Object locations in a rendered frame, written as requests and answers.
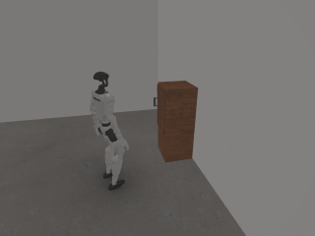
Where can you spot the cupboard door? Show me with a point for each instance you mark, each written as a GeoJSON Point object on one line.
{"type": "Point", "coordinates": [161, 108]}

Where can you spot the robot right thigh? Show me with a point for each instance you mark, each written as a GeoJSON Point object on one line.
{"type": "Point", "coordinates": [116, 146]}

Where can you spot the robot right hand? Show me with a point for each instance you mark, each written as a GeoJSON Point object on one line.
{"type": "Point", "coordinates": [123, 143]}

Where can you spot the right robot upper arm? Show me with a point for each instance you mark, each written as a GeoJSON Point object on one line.
{"type": "Point", "coordinates": [109, 100]}

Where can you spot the left robot upper arm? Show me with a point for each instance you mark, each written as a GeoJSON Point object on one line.
{"type": "Point", "coordinates": [92, 105]}

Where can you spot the robot left foot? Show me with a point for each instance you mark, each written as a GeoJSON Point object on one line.
{"type": "Point", "coordinates": [106, 175]}

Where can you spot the robot right forearm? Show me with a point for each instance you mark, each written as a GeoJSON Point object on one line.
{"type": "Point", "coordinates": [115, 128]}

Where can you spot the robot left forearm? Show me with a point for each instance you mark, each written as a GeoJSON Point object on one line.
{"type": "Point", "coordinates": [96, 121]}

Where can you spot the robot left hand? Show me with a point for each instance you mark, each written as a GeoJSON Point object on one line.
{"type": "Point", "coordinates": [96, 128]}

